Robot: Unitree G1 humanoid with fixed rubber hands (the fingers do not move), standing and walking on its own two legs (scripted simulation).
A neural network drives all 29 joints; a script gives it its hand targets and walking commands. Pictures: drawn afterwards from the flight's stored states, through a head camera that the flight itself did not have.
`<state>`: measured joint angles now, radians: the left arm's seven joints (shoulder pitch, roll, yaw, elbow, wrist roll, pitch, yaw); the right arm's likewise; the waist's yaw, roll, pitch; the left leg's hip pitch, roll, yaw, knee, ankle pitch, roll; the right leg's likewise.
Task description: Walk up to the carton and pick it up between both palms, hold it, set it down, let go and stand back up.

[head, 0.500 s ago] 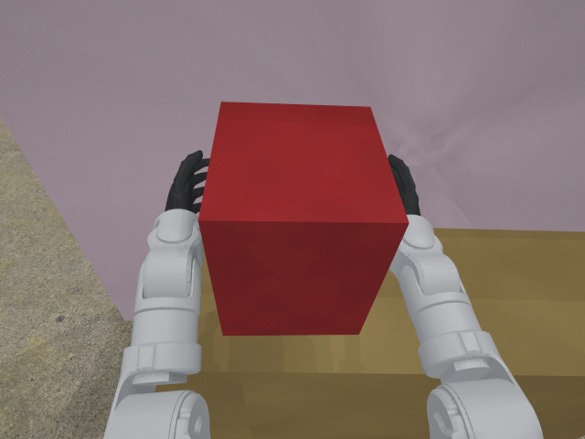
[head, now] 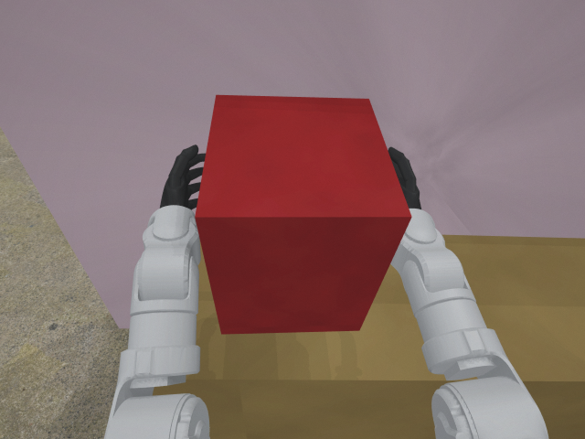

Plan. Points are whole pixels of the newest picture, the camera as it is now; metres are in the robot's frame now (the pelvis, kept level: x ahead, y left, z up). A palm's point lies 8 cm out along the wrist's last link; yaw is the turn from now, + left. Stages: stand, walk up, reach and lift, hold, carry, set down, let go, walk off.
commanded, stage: reach and lift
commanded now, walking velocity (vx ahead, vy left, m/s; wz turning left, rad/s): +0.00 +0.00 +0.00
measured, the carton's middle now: (292, 220) +0.37 -0.01 +0.13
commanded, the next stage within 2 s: hold in 0.24 s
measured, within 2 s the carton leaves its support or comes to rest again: neither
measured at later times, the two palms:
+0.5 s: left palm (161, 204) +0.35 +0.15 +0.18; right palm (399, 199) +0.35 -0.14 +0.18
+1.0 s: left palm (162, 203) +0.35 +0.15 +0.18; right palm (398, 197) +0.35 -0.14 +0.18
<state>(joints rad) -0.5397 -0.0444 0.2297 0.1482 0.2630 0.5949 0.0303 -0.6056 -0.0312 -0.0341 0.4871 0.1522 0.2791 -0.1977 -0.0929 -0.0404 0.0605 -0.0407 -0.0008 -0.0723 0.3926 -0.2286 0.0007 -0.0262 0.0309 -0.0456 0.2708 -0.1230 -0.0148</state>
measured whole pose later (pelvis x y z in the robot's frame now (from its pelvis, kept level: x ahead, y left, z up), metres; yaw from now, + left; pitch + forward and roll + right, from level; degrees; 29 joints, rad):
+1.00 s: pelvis -0.01 +0.00 +0.00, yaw +0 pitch -9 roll -1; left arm -0.58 -0.04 0.28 0.12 0.29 0.68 -0.02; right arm -0.67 -0.02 -0.03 0.50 0.16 0.34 -0.21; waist -0.07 -0.03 0.06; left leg -0.02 0.00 -0.07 0.38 -0.21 0.00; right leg -0.01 0.03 -0.05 0.28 -0.12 -0.02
